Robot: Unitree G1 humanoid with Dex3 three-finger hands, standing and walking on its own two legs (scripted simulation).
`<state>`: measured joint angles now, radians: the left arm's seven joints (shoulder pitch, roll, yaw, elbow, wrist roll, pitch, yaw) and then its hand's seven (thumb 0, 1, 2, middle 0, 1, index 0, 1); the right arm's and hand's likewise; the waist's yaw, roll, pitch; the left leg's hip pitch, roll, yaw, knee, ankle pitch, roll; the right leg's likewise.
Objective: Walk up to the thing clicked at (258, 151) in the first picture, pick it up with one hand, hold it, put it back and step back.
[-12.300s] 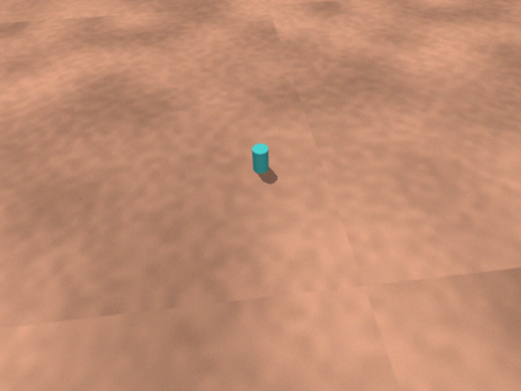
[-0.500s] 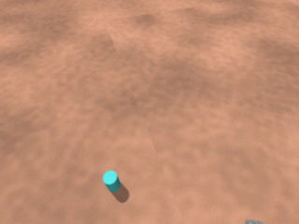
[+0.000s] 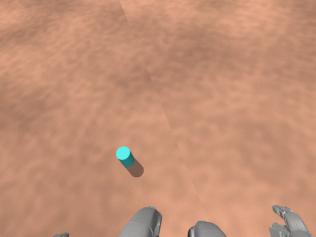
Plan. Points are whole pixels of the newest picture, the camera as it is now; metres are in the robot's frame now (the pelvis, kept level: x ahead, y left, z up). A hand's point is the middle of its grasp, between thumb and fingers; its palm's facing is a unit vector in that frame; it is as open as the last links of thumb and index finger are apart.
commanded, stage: walk up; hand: left
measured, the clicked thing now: (125, 157) +0.55 +0.31 -0.69
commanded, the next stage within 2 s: none
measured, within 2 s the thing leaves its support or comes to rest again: neither
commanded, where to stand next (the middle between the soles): +0.26 +0.08 m, yaw +5 degrees
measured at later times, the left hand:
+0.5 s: hand out of the picture -0.10 +0.34 -0.15, palm faces +0.11 -0.92 -0.37, open 7.4 cm
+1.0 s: hand out of the picture -0.25 +0.32 -0.13, palm faces +0.00 -0.92 -0.39, open 7.4 cm
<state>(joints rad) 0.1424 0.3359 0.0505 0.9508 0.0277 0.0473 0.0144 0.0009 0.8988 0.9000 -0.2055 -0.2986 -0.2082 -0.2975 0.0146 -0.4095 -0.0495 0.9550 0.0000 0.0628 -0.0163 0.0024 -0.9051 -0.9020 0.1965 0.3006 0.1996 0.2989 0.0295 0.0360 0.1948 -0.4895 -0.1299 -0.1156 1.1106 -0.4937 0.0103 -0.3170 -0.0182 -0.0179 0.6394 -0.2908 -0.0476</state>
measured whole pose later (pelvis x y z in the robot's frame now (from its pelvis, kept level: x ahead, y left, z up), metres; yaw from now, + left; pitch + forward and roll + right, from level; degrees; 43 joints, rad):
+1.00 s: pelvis -0.26 +0.05 +0.01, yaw -2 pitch -2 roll +0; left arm 0.35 0.35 0.09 0.95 0.05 0.00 -0.03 0.00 0.90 0.90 -0.21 -0.30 -0.21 -0.30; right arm 0.28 -0.41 -0.08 0.96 -0.02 0.02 0.03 0.00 -0.90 -0.90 0.20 0.30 0.20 0.30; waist 0.03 0.04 0.03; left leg -0.42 -0.03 -0.07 0.92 -0.37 -0.03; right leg -0.11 -0.02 -0.02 0.45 -0.32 -0.01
